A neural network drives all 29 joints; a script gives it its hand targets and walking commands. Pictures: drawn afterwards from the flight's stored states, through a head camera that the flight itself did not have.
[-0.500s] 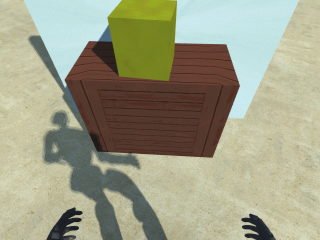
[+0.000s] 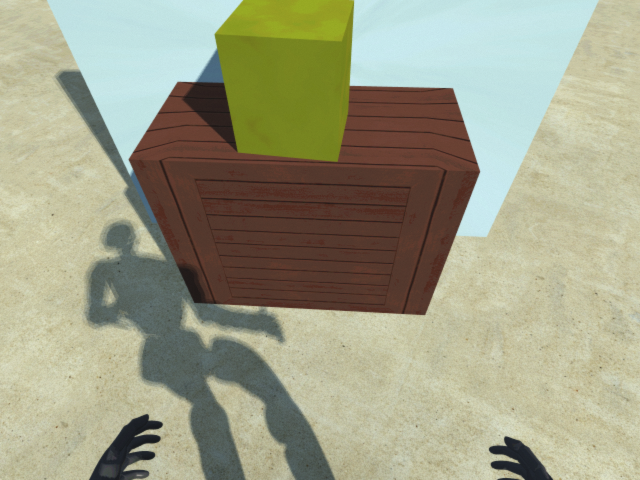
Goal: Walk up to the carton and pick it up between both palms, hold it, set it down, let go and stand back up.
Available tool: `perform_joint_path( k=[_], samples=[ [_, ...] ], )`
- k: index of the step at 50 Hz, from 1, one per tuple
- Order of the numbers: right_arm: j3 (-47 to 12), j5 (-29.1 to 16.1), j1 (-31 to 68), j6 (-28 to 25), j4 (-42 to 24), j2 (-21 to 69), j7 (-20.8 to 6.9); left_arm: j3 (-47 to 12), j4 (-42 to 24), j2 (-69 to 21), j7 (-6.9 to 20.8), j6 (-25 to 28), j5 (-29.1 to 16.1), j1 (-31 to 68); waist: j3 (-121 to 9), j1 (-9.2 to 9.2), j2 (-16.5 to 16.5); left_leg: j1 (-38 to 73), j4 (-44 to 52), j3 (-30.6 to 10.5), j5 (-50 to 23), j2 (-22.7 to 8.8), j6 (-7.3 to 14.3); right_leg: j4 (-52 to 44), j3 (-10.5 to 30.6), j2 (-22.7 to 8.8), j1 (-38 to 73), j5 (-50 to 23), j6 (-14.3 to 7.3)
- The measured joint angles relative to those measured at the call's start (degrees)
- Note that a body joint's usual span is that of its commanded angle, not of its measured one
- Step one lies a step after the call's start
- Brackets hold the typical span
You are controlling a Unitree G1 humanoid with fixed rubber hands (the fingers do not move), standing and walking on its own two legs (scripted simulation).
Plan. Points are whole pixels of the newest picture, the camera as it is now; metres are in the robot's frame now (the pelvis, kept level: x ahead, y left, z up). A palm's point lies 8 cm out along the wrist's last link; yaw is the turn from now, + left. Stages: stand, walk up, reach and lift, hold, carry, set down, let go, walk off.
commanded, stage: stand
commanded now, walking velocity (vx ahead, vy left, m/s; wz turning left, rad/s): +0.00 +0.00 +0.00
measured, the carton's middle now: (293, 80) +0.95 +0.07 +0.03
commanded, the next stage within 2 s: none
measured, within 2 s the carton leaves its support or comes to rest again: neither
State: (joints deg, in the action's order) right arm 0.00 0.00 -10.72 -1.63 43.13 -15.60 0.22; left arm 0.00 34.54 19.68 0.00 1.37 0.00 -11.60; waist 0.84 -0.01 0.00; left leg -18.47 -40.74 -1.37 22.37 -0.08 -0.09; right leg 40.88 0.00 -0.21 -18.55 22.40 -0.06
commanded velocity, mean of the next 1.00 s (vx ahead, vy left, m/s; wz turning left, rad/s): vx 0.00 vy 0.00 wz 0.00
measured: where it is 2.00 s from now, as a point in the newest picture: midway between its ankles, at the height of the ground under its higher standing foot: outside the picture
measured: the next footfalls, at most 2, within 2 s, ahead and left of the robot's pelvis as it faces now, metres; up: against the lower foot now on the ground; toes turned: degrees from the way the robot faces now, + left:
none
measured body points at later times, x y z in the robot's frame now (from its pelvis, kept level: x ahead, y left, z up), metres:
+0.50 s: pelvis +0.00 +0.00 +0.00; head +0.01 +0.00 +0.45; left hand +0.16 +0.28 -0.08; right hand +0.14 -0.26 -0.11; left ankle -0.01 +0.13 -0.72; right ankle -0.01 -0.12 -0.72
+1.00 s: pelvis -0.01 +0.00 +0.00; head -0.01 +0.00 +0.45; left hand +0.15 +0.28 -0.08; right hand +0.12 -0.27 -0.11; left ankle -0.01 +0.13 -0.72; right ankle -0.01 -0.12 -0.72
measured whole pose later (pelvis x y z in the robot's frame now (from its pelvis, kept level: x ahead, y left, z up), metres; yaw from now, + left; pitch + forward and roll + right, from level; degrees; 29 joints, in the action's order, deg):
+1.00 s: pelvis -0.01 +0.00 +0.00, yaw +0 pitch -1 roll +0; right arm 0.0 0.0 -9.1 -1.7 48.8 -16.2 0.2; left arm 0.0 35.5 20.1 0.0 1.7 0.0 -11.6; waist 0.8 0.0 0.0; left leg -18.5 -40.7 -1.4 21.5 -0.1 -0.1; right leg 40.9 0.0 -0.2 -18.6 21.6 -0.1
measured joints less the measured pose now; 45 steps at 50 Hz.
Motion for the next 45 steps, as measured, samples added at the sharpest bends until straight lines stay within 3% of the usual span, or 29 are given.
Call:
perform_joint_path(
  k=[45],
  samples=[
    [0.00, 0.00, 1.38, -0.08, 5.36, -0.63, -0.02, 0.00, 0.40, 0.30, 0.00, 0.34, 0.00, 0.00, 0.00, 0.00, 0.00, 0.00, 0.00, 0.00, -0.62, 0.00, 0.00, 0.00, 0.00, 0.00, 0.00, -0.59, -0.02]
  ],
)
